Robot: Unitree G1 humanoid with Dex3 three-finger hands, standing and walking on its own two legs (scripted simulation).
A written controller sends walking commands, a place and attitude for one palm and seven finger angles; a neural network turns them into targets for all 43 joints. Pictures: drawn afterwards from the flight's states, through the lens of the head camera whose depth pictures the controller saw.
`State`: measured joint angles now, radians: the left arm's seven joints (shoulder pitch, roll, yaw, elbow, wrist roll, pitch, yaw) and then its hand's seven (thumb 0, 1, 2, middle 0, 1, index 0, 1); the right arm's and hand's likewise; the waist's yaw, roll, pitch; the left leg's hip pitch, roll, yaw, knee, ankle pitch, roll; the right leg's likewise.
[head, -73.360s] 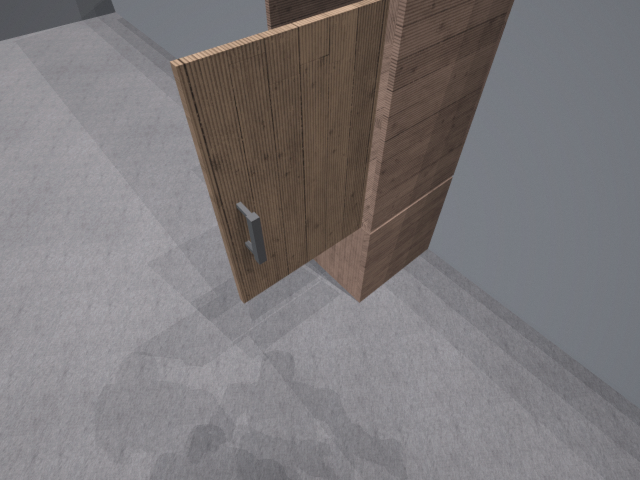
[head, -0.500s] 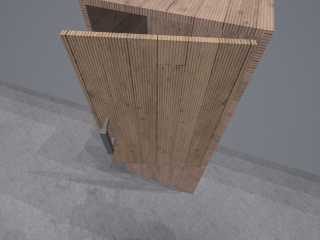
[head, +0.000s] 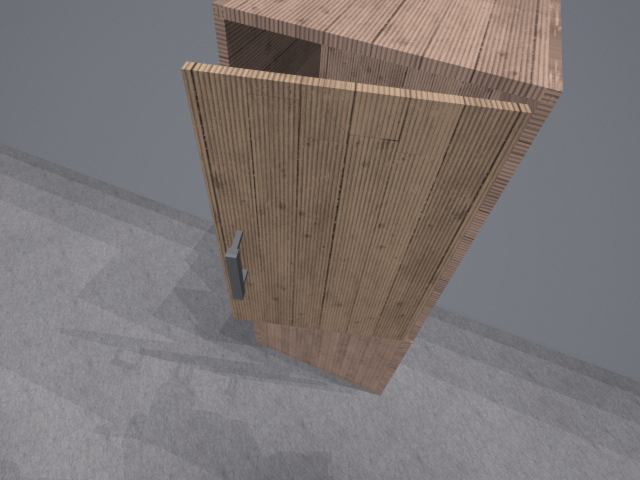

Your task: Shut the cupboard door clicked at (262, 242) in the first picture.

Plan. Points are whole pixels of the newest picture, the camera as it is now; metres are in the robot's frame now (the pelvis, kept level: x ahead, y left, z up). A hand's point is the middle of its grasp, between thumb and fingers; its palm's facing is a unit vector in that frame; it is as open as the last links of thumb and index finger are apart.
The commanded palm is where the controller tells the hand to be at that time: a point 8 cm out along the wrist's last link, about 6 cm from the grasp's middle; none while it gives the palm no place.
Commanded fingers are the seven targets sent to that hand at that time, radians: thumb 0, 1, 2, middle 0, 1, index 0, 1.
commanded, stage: come to a stop and stand still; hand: left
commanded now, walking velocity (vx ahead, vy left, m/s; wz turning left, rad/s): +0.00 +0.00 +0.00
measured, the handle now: (238, 266) +0.45 +0.18 -0.09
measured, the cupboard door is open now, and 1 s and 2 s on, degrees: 16 16 16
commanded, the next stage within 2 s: look again from close up in 0.46 s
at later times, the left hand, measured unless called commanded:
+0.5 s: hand out of the picture -0.06 +0.13 -0.18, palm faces +0.03 -0.99 -0.13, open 7.4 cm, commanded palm none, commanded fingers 0.00 0.90 0.90 -0.20 -0.30 -0.20 -0.30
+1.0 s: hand out of the picture +0.01 +0.15 -0.17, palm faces +0.00 -0.98 -0.21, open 7.4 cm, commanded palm none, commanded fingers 0.00 0.90 0.90 -0.20 -0.30 -0.20 -0.30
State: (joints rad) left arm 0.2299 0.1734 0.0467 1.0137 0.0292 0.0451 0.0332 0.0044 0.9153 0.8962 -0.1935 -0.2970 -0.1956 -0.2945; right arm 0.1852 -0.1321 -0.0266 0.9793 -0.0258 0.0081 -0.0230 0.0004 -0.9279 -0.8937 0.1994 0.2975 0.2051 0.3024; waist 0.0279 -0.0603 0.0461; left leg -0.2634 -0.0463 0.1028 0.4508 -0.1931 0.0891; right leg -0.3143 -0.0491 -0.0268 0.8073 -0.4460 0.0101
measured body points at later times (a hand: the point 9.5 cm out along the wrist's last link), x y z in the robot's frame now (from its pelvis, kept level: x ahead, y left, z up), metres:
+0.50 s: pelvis -0.03 -0.02 +0.00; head -0.02 +0.00 +0.45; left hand -0.06 +0.18 -0.16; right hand -0.06 -0.23 -0.15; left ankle +0.03 +0.07 -0.74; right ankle -0.05 -0.13 -0.74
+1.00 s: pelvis +0.00 -0.02 +0.00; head +0.00 -0.02 +0.45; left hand +0.02 +0.20 -0.16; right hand +0.00 -0.24 -0.16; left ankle +0.03 +0.07 -0.74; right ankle -0.05 -0.13 -0.74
